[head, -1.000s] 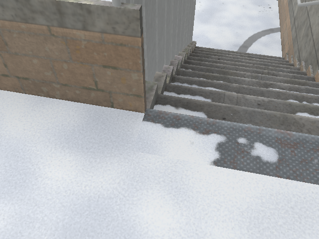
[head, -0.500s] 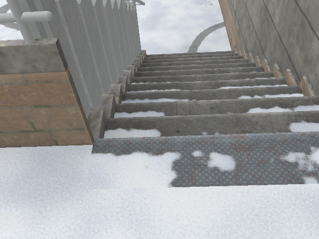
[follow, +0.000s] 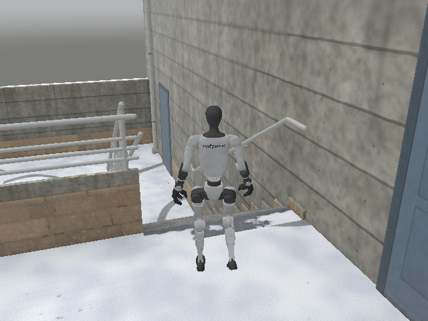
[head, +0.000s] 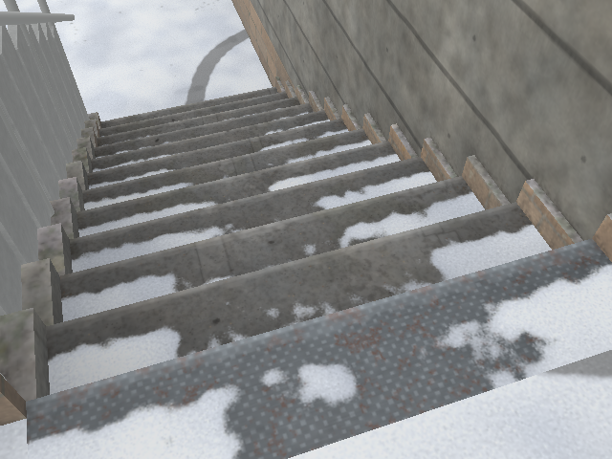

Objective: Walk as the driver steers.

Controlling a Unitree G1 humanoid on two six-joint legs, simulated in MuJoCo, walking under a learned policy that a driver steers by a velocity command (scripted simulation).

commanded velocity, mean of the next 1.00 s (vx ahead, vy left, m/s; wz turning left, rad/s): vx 0.50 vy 0.00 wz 0.23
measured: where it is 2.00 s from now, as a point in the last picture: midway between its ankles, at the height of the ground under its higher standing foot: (260, 292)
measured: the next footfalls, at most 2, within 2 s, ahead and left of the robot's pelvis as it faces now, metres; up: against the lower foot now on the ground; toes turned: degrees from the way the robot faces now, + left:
right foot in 0.34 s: +0.35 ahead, -0.18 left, +0.00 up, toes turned -5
left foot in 0.90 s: +0.60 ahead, +0.12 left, +0.00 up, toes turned +17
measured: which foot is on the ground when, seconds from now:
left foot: down 0.00-0.36, up 0.38-0.88, down 0.90-1.00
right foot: up 0.00-0.32, down 0.34-0.90, up 0.92-1.00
